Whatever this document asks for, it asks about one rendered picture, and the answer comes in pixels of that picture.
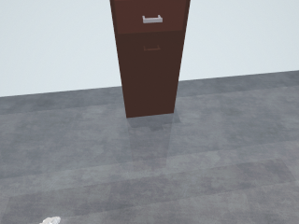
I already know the handle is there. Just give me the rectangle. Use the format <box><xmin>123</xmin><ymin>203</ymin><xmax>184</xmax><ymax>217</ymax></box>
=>
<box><xmin>142</xmin><ymin>15</ymin><xmax>163</xmax><ymax>23</ymax></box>
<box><xmin>144</xmin><ymin>48</ymin><xmax>161</xmax><ymax>53</ymax></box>

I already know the cabinet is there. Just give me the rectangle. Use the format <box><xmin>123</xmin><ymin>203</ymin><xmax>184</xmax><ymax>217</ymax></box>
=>
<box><xmin>109</xmin><ymin>0</ymin><xmax>191</xmax><ymax>119</ymax></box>

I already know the drawer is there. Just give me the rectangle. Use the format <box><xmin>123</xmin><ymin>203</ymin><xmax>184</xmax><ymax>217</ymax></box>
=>
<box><xmin>114</xmin><ymin>0</ymin><xmax>186</xmax><ymax>34</ymax></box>

